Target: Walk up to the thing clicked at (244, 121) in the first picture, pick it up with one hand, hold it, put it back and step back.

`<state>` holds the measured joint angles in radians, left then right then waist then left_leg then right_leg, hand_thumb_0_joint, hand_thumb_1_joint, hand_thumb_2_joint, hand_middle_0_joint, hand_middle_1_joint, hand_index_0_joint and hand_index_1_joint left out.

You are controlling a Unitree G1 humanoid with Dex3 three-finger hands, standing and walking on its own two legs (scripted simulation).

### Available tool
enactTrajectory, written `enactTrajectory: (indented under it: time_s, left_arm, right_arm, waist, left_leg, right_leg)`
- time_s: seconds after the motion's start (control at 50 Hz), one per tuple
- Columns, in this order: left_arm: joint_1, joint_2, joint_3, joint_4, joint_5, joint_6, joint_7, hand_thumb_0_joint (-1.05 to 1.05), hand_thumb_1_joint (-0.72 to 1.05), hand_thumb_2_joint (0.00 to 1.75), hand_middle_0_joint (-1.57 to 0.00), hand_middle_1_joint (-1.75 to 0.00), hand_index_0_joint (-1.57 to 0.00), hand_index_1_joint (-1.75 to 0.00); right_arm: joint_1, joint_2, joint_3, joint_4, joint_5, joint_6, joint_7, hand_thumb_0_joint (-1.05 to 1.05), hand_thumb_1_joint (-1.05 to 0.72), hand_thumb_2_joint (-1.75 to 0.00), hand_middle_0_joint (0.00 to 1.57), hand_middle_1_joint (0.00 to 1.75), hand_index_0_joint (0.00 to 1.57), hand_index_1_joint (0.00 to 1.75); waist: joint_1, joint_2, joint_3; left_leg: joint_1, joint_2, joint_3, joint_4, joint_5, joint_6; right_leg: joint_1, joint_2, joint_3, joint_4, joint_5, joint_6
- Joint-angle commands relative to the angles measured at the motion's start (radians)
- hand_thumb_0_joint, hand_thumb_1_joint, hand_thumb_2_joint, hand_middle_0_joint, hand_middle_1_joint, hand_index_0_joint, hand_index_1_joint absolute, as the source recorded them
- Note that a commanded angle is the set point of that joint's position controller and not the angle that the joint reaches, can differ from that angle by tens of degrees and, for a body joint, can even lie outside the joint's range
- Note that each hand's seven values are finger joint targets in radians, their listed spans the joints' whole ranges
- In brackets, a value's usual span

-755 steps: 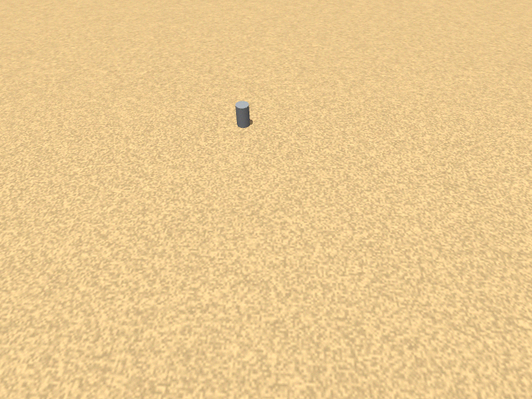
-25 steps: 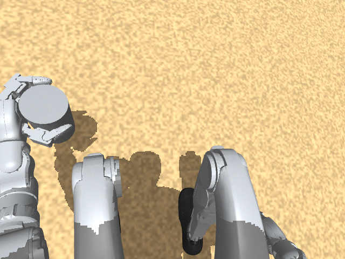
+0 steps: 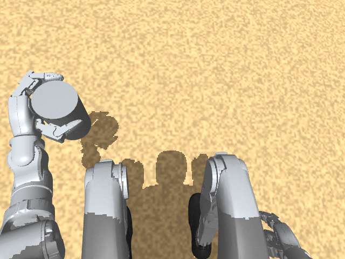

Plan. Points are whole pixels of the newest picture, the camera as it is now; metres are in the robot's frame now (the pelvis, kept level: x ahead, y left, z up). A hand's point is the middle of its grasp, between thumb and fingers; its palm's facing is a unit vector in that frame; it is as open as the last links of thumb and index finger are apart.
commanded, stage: settle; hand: left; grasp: from the side
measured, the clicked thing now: (66, 113) +0.43 +0.24 -0.08
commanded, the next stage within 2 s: lift in 0.48 s
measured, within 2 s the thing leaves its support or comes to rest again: neither
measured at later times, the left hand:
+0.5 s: hand (52, 107) +0.42 +0.25 -0.02, palm faces +0.17 -0.98 -0.06, open 11.4 cm
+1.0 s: hand (46, 101) +0.41 +0.24 +0.03, palm faces +0.14 -0.99 -0.06, open 11.4 cm
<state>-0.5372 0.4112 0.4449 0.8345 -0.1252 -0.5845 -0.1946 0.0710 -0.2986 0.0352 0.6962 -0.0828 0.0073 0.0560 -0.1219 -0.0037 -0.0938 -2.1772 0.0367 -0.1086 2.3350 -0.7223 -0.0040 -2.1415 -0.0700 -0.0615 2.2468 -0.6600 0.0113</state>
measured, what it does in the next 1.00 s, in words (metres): rises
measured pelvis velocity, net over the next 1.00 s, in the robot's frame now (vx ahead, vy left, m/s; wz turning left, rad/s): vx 0.00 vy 0.00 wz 0.03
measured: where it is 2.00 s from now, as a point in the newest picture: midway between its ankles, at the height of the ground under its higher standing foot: (162, 243)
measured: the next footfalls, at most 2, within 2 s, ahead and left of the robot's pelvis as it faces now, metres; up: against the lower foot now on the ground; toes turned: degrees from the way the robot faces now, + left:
none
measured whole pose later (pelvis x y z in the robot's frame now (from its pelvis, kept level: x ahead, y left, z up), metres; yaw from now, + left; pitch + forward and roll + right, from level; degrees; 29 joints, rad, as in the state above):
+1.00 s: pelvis +0.00 +0.00 +0.06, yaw +2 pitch +33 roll -4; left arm -0.46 0.35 0.39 0.70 -0.15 -0.50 -0.20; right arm 0.12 -0.28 0.00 0.69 -0.03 -0.03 0.02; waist -0.10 0.02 -0.15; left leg -2.03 0.04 -0.07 2.14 -0.70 0.00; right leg -2.01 -0.07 -0.04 2.08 -0.65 0.01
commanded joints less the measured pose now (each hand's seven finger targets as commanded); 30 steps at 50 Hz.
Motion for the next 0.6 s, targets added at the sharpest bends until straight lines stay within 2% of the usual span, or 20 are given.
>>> enactTrajectory:
  time_s: [0.0,0.02,0.06,0.08,0.12,0.14,0.2,0.22,0.24,0.26,0.34,0.36,0.4,0.44,0.46,0.48,0.5,0.56,0.58]
  left_arm:
    - [-0.353,0.273,0.073,-0.326,-0.044,-0.13,0.004,0.0,-0.03,1.25,-1.23,-1.36,-1.22,-1.39]
    - [-0.357,0.27,0.067,-0.319,-0.046,-0.13,0.001,0.0,-0.03,1.25,-1.23,-1.35,-1.21,-1.39]
    - [-0.362,0.281,0.08,-0.332,-0.046,-0.132,0.005,0.0,-0.02,1.26,-1.23,-1.37,-1.22,-1.4]
    - [-0.392,0.276,0.073,-0.346,-0.047,-0.134,0.007,0.0,-0.03,1.26,-1.24,-1.37,-1.23,-1.4]
    - [-0.397,0.262,0.067,-0.349,-0.052,-0.131,0.007,0.0,-0.03,1.27,-1.26,-1.38,-1.24,-1.42]
    - [-0.364,0.237,0.058,-0.305,-0.049,-0.123,0.006,0.0,-0.02,1.28,-1.24,-1.38,-1.23,-1.41]
    - [-0.414,0.276,0.054,-0.341,-0.035,-0.132,0.008,0.0,-0.03,1.28,-1.24,-1.38,-1.23,-1.41]
    - [-0.407,0.25,0.044,-0.323,-0.036,-0.132,0.008,0.0,-0.03,1.28,-1.25,-1.38,-1.23,-1.42]
    - [-0.396,0.256,0.054,-0.31,-0.036,-0.131,0.009,0.0,-0.02,1.29,-1.24,-1.38,-1.23,-1.41]
    - [-0.375,0.255,0.052,-0.289,-0.034,-0.128,0.009,0.0,-0.04,1.28,-1.25,-1.38,-1.24,-1.41]
    - [-0.433,0.246,0.037,-0.32,-0.04,-0.133,0.005,0.0,0.0,1.29,-1.24,-1.37,-1.23,-1.41]
    - [-0.414,0.258,0.047,-0.309,-0.04,-0.132,0.006,0.0,0.02,1.3,-1.22,-1.36,-1.21,-1.4]
    - [-0.4,0.26,0.052,-0.287,-0.043,-0.133,0.005,0.0,0.01,1.31,-1.23,-1.38,-1.22,-1.41]
    - [-0.426,0.255,0.043,-0.308,-0.045,-0.139,0.007,0.0,0.0,1.31,-1.23,-1.37,-1.22,-1.41]
    - [-0.437,0.256,0.052,-0.315,-0.049,-0.142,0.01,0.0,0.03,1.31,-1.23,-1.37,-1.22,-1.41]
    - [-0.418,0.262,0.058,-0.293,-0.047,-0.139,0.012,0.0,0.0,1.32,-1.24,-1.39,-1.22,-1.42]
    - [-0.412,0.251,0.046,-0.288,-0.045,-0.136,0.011,0.0,0.02,1.33,-1.24,-1.39,-1.22,-1.42]
    - [-0.404,0.247,0.047,-0.28,-0.038,-0.135,0.009,0.0,0.02,1.31,-1.22,-1.37,-1.21,-1.4]
    - [-0.413,0.255,0.051,-0.293,-0.036,-0.134,0.011,0.0,0.03,1.23,-1.26,-1.39,-1.28,-1.39]
  right_arm:
    - [0.138,-0.203,-0.078,-0.047,0.0,-0.025,-0.014,0.0,-0.92,-0.91,0.2,0.3,0.2,0.3]
    - [0.128,-0.201,-0.077,-0.05,0.003,-0.027,-0.014,0.0,-0.92,-0.91,0.2,0.3,0.2,0.3]
    - [0.14,-0.198,-0.08,-0.045,0.0,-0.03,-0.018,0.0,-0.92,-0.91,0.2,0.3,0.2,0.3]
    - [0.143,-0.191,-0.078,-0.042,0.001,-0.032,-0.018,0.0,-0.92,-0.91,0.2,0.3,0.2,0.3]
    - [0.142,-0.19,-0.08,-0.048,0.002,-0.036,-0.018,0.0,-0.93,-0.91,0.2,0.3,0.2,0.3]
    - [0.14,-0.194,-0.083,-0.044,0.002,-0.038,-0.02,0.0,-0.92,-0.91,0.2,0.3,0.2,0.3]
    - [0.135,-0.19,-0.084,-0.039,0.001,-0.041,-0.022,0.0,-0.92,-0.91,0.2,0.3,0.2,0.3]
    - [0.14,-0.188,-0.08,-0.041,0.0,-0.043,-0.02,0.0,-0.92,-0.91,0.2,0.3,0.2,0.3]
    - [0.149,-0.187,-0.08,-0.039,-0.001,-0.042,-0.02,0.0,-0.92,-0.91,0.2,0.3,0.2,0.3]
    - [0.138,-0.188,-0.082,-0.041,0.002,-0.043,-0.021,0.0,-0.92,-0.91,0.2,0.3,0.2,0.3]
    - [0.143,-0.189,-0.081,-0.04,0.005,-0.049,-0.021,0.0,-0.92,-0.91,0.2,0.3,0.2,0.3]
    - [0.142,-0.192,-0.082,-0.04,0.007,-0.051,-0.021,0.0,-0.91,-0.91,0.2,0.3,0.2,0.3]
    - [0.143,-0.188,-0.077,-0.042,0.008,-0.051,-0.022,0.0,-0.92,-0.91,0.2,0.3,0.2,0.3]
    - [0.144,-0.186,-0.076,-0.039,0.007,-0.054,-0.021,0.0,-0.92,-0.91,0.2,0.3,0.2,0.3]
    - [0.149,-0.184,-0.072,-0.037,0.007,-0.053,-0.021,0.0,-0.91,-0.91,0.2,0.3,0.2,0.3]
    - [0.153,-0.182,-0.074,-0.037,0.007,-0.053,-0.022,0.0,-0.92,-0.91,0.2,0.3,0.2,0.3]
    - [0.154,-0.181,-0.074,-0.035,0.006,-0.053,-0.022,0.0,-0.92,-0.91,0.2,0.3,0.2,0.3]
    - [0.16,-0.186,-0.078,-0.033,0.006,-0.051,-0.021,0.0,-0.92,-0.91,0.2,0.3,0.2,0.3]
    - [0.163,-0.189,-0.078,-0.032,0.006,-0.049,-0.021,0.0,-0.95,-0.91,0.2,0.3,0.2,0.3]
  waist:
    - [0.022,0.237,-0.738]
    - [0.015,0.224,-0.715]
    - [0.026,0.219,-0.75]
    - [0.019,0.216,-0.743]
    - [0.018,0.231,-0.745]
    - [0.012,0.225,-0.723]
    - [0.018,0.227,-0.729]
    - [0.008,0.238,-0.726]
    - [0.013,0.22,-0.734]
    - [0.016,0.193,-0.706]
    - [0.004,0.233,-0.724]
    - [0.016,0.228,-0.719]
    - [0.012,0.216,-0.701]
    - [0.013,0.226,-0.721]
    - [0.012,0.23,-0.727]
    - [0.019,0.217,-0.736]
    - [0.015,0.212,-0.732]
    - [0.016,0.233,-0.735]
    - [0.021,0.251,-0.741]
  left_leg:
    - [0.505,-0.032,0.06,-0.321,0.222,0.014]
    - [0.485,-0.032,0.058,-0.326,0.189,0.016]
    - [0.502,-0.034,0.066,-0.325,0.22,0.017]
    - [0.488,-0.035,0.069,-0.324,0.214,0.018]
    - [0.5,-0.036,0.071,-0.334,0.208,0.018]
    - [0.519,-0.034,0.065,-0.341,0.208,0.017]
    - [0.512,-0.035,0.07,-0.346,0.177,0.018]
    - [0.523,-0.036,0.066,-0.354,0.182,0.016]
    - [0.52,-0.035,0.069,-0.354,0.189,0.016]
    - [0.504,-0.036,0.069,-0.359,0.154,0.02]
    - [0.538,-0.036,0.058,-0.381,0.144,0.016]
    - [0.546,-0.035,0.052,-0.39,0.131,0.014]
    - [0.53,-0.036,0.054,-0.39,0.124,0.017]
    - [0.549,-0.036,0.052,-0.391,0.137,0.014]
    - [0.55,-0.038,0.055,-0.389,0.162,0.013]
    - [0.552,-0.04,0.062,-0.387,0.172,0.015]
    - [0.54,-0.04,0.069,-0.379,0.186,0.017]
    - [0.579,-0.038,0.062,-0.394,0.205,0.013]
    - [0.6,-0.036,0.057,-0.401,0.216,0.01]
  right_leg:
    - [0.374,0.053,-0.024,-0.219,0.202,-0.051]
    - [0.371,0.053,-0.024,-0.222,0.172,-0.051]
    - [0.404,0.051,-0.018,-0.23,0.202,-0.049]
    - [0.411,0.052,-0.015,-0.234,0.198,-0.048]
    - [0.403,0.051,-0.013,-0.241,0.193,-0.05]
    - [0.38,0.049,-0.018,-0.242,0.19,-0.05]
    - [0.381,0.051,-0.009,-0.258,0.163,-0.051]
    - [0.38,0.047,-0.016,-0.251,0.168,-0.051]
    - [0.4,0.049,-0.015,-0.257,0.173,-0.049]
    - [0.387,0.05,-0.014,-0.27,0.139,-0.048]
    - [0.366,0.047,-0.019,-0.268,0.141,-0.051]
    - [0.355,0.048,-0.018,-0.269,0.126,-0.052]
    - [0.369,0.047,-0.017,-0.276,0.121,-0.05]
    - [0.365,0.046,-0.015,-0.272,0.133,-0.052]
    - [0.38,0.044,-0.015,-0.269,0.153,-0.051]
    - [0.391,0.047,-0.011,-0.28,0.157,-0.051]
    - [0.406,0.046,-0.009,-0.28,0.168,-0.05]
    - [0.383,0.044,-0.01,-0.279,0.179,-0.053]
    - [0.376,0.043,-0.012,-0.273,0.186,-0.055]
